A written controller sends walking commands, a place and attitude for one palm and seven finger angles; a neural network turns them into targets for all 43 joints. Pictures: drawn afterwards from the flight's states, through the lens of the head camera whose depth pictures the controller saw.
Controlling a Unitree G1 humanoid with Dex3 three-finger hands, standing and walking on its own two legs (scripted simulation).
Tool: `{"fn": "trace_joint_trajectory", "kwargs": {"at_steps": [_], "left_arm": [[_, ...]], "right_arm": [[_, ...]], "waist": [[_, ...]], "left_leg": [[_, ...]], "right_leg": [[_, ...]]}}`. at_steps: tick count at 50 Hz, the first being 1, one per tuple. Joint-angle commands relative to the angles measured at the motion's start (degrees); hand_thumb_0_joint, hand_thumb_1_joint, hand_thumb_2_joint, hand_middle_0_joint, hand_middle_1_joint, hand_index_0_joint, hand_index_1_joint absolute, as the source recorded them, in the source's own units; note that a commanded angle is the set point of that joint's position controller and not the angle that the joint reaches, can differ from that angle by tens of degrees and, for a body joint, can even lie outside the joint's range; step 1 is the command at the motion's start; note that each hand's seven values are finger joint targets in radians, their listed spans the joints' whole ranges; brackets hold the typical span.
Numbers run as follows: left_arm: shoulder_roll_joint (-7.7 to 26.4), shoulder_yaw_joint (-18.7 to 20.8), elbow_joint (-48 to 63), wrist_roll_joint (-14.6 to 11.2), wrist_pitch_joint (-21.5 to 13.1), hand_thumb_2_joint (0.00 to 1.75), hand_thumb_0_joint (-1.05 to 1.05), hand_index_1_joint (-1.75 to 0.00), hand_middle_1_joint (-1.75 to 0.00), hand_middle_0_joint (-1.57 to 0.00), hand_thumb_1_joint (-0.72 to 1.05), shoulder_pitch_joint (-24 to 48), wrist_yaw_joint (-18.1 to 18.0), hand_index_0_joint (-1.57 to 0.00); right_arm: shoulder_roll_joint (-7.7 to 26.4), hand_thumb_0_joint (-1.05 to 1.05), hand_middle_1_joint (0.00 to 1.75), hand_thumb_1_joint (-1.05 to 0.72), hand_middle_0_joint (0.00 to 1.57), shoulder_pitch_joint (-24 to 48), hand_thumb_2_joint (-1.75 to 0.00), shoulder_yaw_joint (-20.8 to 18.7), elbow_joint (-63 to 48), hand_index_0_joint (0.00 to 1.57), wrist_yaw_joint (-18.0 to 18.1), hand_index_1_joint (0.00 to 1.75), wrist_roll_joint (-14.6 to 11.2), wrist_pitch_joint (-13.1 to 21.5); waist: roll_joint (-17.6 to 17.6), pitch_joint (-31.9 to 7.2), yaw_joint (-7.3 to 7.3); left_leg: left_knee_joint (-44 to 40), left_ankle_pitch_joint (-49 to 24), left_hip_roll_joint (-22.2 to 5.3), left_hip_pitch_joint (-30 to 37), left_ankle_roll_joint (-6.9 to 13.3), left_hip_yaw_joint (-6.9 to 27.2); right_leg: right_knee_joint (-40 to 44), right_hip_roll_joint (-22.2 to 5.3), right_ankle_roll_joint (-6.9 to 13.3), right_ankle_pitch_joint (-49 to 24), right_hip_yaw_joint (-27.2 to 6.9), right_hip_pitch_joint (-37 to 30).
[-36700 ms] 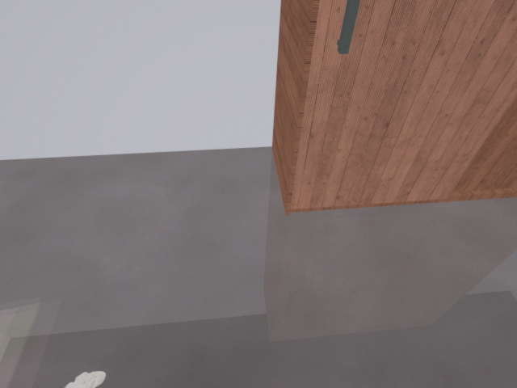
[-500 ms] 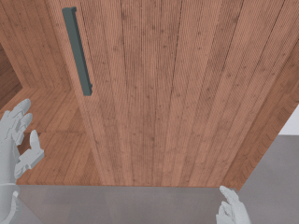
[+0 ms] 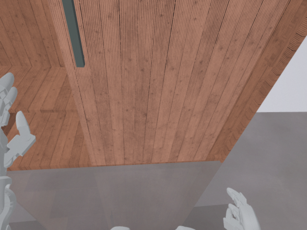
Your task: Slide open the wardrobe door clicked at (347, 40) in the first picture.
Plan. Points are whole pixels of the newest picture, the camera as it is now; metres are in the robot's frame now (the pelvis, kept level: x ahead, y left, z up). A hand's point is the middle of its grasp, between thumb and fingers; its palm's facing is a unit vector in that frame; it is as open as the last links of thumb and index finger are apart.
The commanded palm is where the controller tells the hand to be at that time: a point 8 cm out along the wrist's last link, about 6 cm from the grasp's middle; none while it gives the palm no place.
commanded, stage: step back with the hand held close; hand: left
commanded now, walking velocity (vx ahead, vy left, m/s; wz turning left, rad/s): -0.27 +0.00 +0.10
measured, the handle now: (73, 21) +0.64 +0.34 +0.25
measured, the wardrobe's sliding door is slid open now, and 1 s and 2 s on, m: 0.65 0.65 0.65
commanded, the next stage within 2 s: stop stepping back and stand still in 0.42 s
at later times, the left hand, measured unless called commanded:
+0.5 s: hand out of the picture +0.08 +0.29 +0.19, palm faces +0.48 -0.76 -0.44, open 7.4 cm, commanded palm +0.01 +0.32 +0.20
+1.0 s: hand out of the picture +0.00 +0.29 +0.20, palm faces +0.51 -0.73 -0.45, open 7.4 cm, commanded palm -0.07 +0.34 +0.20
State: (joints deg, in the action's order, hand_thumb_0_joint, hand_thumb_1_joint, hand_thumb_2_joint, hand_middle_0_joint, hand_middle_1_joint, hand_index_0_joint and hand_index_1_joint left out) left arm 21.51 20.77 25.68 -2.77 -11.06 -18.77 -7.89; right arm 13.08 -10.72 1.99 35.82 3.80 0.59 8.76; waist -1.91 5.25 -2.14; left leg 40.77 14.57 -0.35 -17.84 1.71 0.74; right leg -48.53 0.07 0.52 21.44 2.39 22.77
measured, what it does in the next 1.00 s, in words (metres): walks backwards: right foot, then left foot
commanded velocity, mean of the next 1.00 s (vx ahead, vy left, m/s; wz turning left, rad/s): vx -0.05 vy -0.01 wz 0.04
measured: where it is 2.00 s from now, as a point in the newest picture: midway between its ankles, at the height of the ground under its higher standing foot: outside the picture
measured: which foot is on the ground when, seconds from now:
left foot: down 0.00-0.20, up 0.22-0.36, down 0.38-0.56, up 0.58-0.70, down 0.72-1.00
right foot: up 0.00-0.16, down 0.18-0.74, up 0.76-0.92, down 0.94-1.00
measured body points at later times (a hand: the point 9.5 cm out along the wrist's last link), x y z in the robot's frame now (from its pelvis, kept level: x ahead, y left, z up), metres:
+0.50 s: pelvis -0.11 +0.01 +0.01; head -0.09 +0.03 +0.46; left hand +0.05 +0.32 +0.21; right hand +0.09 -0.21 -0.06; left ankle -0.01 +0.15 -0.71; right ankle -0.05 -0.11 -0.71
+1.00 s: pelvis -0.15 +0.02 +0.01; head -0.15 +0.03 +0.46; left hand -0.04 +0.32 +0.22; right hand +0.02 -0.18 -0.08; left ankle -0.16 +0.15 -0.69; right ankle -0.13 -0.07 -0.71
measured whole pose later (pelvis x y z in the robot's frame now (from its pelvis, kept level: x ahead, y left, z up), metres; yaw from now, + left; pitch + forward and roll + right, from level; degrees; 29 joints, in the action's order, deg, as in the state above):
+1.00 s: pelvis -0.15 +0.02 +0.01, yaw +11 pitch -1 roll -1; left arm 23.3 22.7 34.1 -1.3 -13.1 -32.1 -7.5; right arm 9.7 -15.4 0.9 38.0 1.4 0.1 6.2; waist -1.5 1.6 0.9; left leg 48.5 24.0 -1.7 -23.5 0.9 0.9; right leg -34.7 2.7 3.7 17.4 3.1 15.8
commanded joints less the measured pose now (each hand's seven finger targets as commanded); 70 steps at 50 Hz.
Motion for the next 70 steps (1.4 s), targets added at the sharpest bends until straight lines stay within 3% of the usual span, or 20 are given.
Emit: {"fn": "trace_joint_trajectory", "kwargs": {"at_steps": [1, 7, 11, 17, 20, 23, 26, 29, 34, 36, 37, 38, 44, 47, 48, 55, 57, 61, 66, 70], "left_arm": [[14.18, 12.14, 18.94, -0.06, -5.72, 0.90, 0.00, -0.30, -0.30, -0.20, 0.90, -1.32, -0.56, -0.20], [12.88, 13.27, 18.69, -0.54, -6.54, 0.90, 0.00, -0.30, -0.30, -0.20, 0.90, -16.46, -0.61, -0.20], [12.82, 10.96, 12.10, -1.78, -6.26, 0.90, 0.00, -0.30, -0.30, -0.20, 0.90, -9.18, -1.14, -0.20], [12.61, 10.82, 12.80, -0.48, -4.64, 0.90, 0.00, -0.30, -0.30, -0.20, 0.90, -8.98, -2.20, -0.20], [13.97, 11.16, 19.27, -0.79, -6.53, 0.90, 0.00, -0.30, -0.30, -0.20, 0.90, -7.47, -2.64, -0.20], [14.43, 13.10, 19.57, 0.34, -7.31, 0.90, 0.00, -0.30, -0.30, -0.20, 0.90, -8.21, -1.71, -0.20], [13.39, 12.75, 18.81, 0.69, -7.40, 0.90, 0.00, -0.30, -0.30, -0.20, 0.90, -11.42, -1.18, -0.20], [12.41, 11.47, 17.96, -0.10, -5.72, 0.90, 0.00, -0.30, -0.30, -0.20, 0.90, -10.17, -1.12, -0.20], [10.47, 9.74, 12.55, 0.05, -3.58, 0.90, 0.00, -0.30, -0.30, -0.20, 0.90, -1.71, -2.47, -0.20], [10.25, 8.32, 14.45, 0.40, -4.88, 0.90, 0.00, -0.30, -0.30, -0.20, 0.90, 3.02, -2.68, -0.20], [12.51, 9.67, 15.36, 1.44, -5.73, 0.90, 0.00, -0.30, -0.30, -0.20, 0.90, 5.82, -2.85, -0.20], [13.36, 10.62, 13.58, 2.02, -6.11, 0.90, 0.00, -0.30, -0.30, -0.20, 0.90, 4.86, -2.46, -0.20], [10.72, 7.69, 19.42, 2.06, -5.34, 0.90, 0.00, -0.30, -0.30, -0.20, 0.90, -9.62, -1.24, -0.20], [14.65, 11.44, 20.60, 1.05, -4.91, 0.90, 0.00, -0.30, -0.30, -0.20, 0.90, -10.77, -1.43, -0.20], [16.22, 13.32, 21.63, 0.08, -5.82, 0.90, 0.00, -0.30, -0.30, -0.20, 0.90, -8.22, -1.77, -0.20], [11.23, 11.38, 11.65, -0.02, -5.93, 0.90, 0.00, -0.30, -0.30, -0.20, 0.90, -8.96, -2.52, -0.20], [10.88, 10.07, 10.91, 0.31, -6.46, 0.90, 0.00, -0.30, -0.30, -0.20, 0.90, -7.69, -2.21, -0.20], [10.17, 8.11, 9.95, 1.40, -5.80, 0.90, 0.00, -0.30, -0.30, -0.20, 0.90, -6.24, -1.43, -0.20], [11.49, 9.12, 14.66, 1.04, -5.94, 0.90, 0.00, -0.30, -0.30, -0.20, 0.90, -8.02, -1.73, -0.20], [13.34, 11.46, 17.73, 0.46, -5.84, 0.90, 0.00, -0.30, -0.30, -0.20, 0.90, -10.08, -2.06, -0.20]], "right_arm": [[6.51, 0.00, 0.30, -0.90, 0.20, 3.91, -0.90, -5.13, -9.59, 0.20, -1.40, 0.30, -0.28, 3.27], [6.04, 0.00, 0.30, -0.90, 0.20, 3.46, -0.90, -4.46, -11.02, 0.20, -1.62, 0.30, -1.05, 1.08], [5.77, 0.00, 0.30, -0.90, 0.20, 2.75, -0.90, -5.11, -8.27, 0.20, -0.43, 0.30, -1.69, 0.52], [4.54, 0.00, 0.30, -0.90, 0.20, 4.56, -0.90, -2.92, -7.51, 0.20, 2.15, 0.30, -0.74, 0.25], [6.74, 0.00, 0.30, -0.90, 0.20, 5.12, -0.90, -3.77, -9.35, 0.20, 2.52, 0.30, -0.55, 1.70], [6.83, 0.00, 0.30, -0.90, 0.20, 4.17, -0.90, -4.17, -8.90, 0.20, 1.58, 0.30, -0.40, 2.69], [6.47, 0.00, 0.30, -0.90, 0.20, 3.49, -0.90, -5.48, -10.49, 0.20, 0.30, 0.30, -1.44, 2.23], [5.72, 0.00, 0.30, -0.90, 0.20, 3.15, -0.90, -7.00, -8.82, 0.20, -0.25, 0.30, -1.47, 0.03], [5.04, 0.00, 0.30, -0.90, 0.20, 3.98, -0.90, -4.71, -6.71, 0.20, 1.47, 0.30, -1.08, 0.05], [8.25, 0.00, 0.30, -0.90, 0.20, 2.88, -0.90, -5.50, -7.54, 0.20, 1.89, 0.30, -1.04, 1.58], [6.32, 0.00, 0.30, -0.90, 0.20, 1.97, -0.90, -5.31, -7.91, 0.20, 1.52, 0.30, -1.14, 2.31], [6.42, 0.00, 0.30, -0.90, 0.20, 3.64, -0.90, -6.03, -8.14, 0.20, 1.18, 0.30, -1.37, 3.00], [5.46, 0.00, 0.30, -0.90, 0.20, 3.99, -0.90, -4.84, -8.86, 0.20, -1.68, 0.30, -0.79, 2.45], [4.46, 0.00, 0.30, -0.90, 0.20, 4.23, -0.90, -5.38, -8.96, 0.20, -1.55, 0.30, -0.91, 0.53], [4.31, 0.00, 0.30, -0.90, 0.20, 4.22, -0.90, -5.05, -8.65, 0.20, -1.12, 0.30, -0.67, 0.49], [4.24, 0.00, 0.30, -0.90, 0.20, 4.13, -0.90, -4.25, -6.15, 0.20, 0.83, 0.30, -1.25, 0.47], [6.46, 0.00, 0.30, -0.90, 0.20, 4.42, -0.90, -4.96, -6.67, 0.20, 1.26, 0.30, -0.99, 0.85], [5.69, 0.00, 0.30, -0.90, 0.20, 4.87, -0.90, -4.03, -7.00, 0.20, 1.18, 0.30, -1.56, 1.43], [5.45, 0.00, 0.30, -0.90, 0.20, 3.98, -0.90, -4.54, -7.78, 0.20, 0.31, 0.30, -1.28, 1.63], [5.22, 0.00, 0.30, -0.90, 0.20, 4.31, -0.90, -4.48, -8.80, 0.20, 0.11, 0.30, -1.24, 0.80]], "waist": [[13.58, -8.93, 1.97], [13.14, -10.03, 1.71], [-10.02, -9.56, 1.55], [-0.98, -5.89, 2.55], [15.08, -7.93, 0.55], [18.27, -7.23, 0.97], [8.83, -8.79, 1.19], [-11.36, -7.42, 1.33], [1.10, -5.37, 4.06], [19.69, -1.77, 3.75], [19.20, -1.26, 3.87], [11.10, -2.71, 2.60], [12.27, -7.11, 1.23], [-6.82, -7.86, 2.44], [-5.53, -7.42, 2.14], [-0.05, -7.06, 3.02], [8.25, -6.85, 1.71], [9.56, -2.63, 1.92], [1.66, -11.05, 1.87], [7.25, -14.37, 1.90]], "left_leg": [[-29.83, 20.64, -13.47, -12.01, 9.03, 24.38], [-23.68, 14.02, -5.91, -7.90, 1.84, 10.59], [13.43, 9.27, 0.29, -4.88, -2.76, 1.33], [-14.87, -1.86, -0.81, 1.47, -1.06, -0.47], [-23.61, -13.01, -13.48, -0.36, 4.97, 15.52], [-29.00, 16.25, -12.76, -13.54, 6.33, 15.87], [-16.59, 17.00, -4.84, -13.74, 2.25, 5.34], [26.91, 12.24, 1.72, -3.49, -2.32, 0.50], [-9.27, 10.66, -0.16, 7.50, 0.07, -0.20], [-28.05, 17.67, -11.35, 1.70, 3.32, 18.75], [-30.30, 18.00, -16.38, -2.81, 8.26, 26.30], [-29.10, 14.41, -16.41, -5.15, 10.23, 22.51], [-20.44, 25.63, -8.17, -15.97, 4.14, 8.22], [10.67, 10.90, 0.68, -17.31, -0.56, -2.36], [18.26, 11.89, -0.03, -18.44, -1.21, -2.10], [-16.25, -2.15, -1.95, 7.74, -0.31, -2.86], [-20.27, -2.32, -9.90, 8.32, 2.95, 8.74], [-25.22, 13.11, -9.88, -3.51, 3.25, 8.70], [-15.27, -5.82, -5.44, 3.79, 1.19, 1.70], [-13.80, -17.78, -5.55, 7.61, 0.23, 0.65]], "right_leg": [[-16.00, 2.47, -1.25, 5.53, -5.62, -6.38], [25.57, 1.82, 0.80, 0.25, 1.98, -18.48], [33.93, -21.66, 10.58, -9.53, -15.76, -5.01], [19.01, -11.65, 3.17, -21.45, -2.93, -5.40], [9.29, -1.33, -1.21, -2.31, -1.25, -5.65], [8.69, 0.68, -0.78, 2.78, -1.89, -15.78], [20.53, -1.92, 0.96, 1.40, -4.54, -16.58], [39.55, -21.85, 12.02, 23.50, -28.12, 8.36], [23.53, -9.44, 2.44, 17.17, -6.28, 9.07], [1.32, -0.45, -1.22, 7.84, 0.30, 6.29], [-9.22, 1.61, -1.73, 6.61, -1.67, 7.51], [-13.37, 1.12, -1.98, 3.77, -2.63, 5.56], [16.69, 1.76, 0.15, 5.28, -0.27, -21.24], [34.40, -16.35, 10.75, 6.54, -30.22, -17.83], [34.06, -19.70, 12.97, -8.49, -30.92, -18.19], [24.49, -8.79, 4.06, -5.45, -8.76, -4.97], [19.44, -3.11, 0.13, -4.78, -6.22, -3.24], [21.28, -1.89, -0.96, -4.20, -4.18, -10.20], [24.61, -4.90, 0.83, -17.48, -8.50, -13.03], [22.52, -4.84, 0.90, -26.65, -7.65, -14.44]]}}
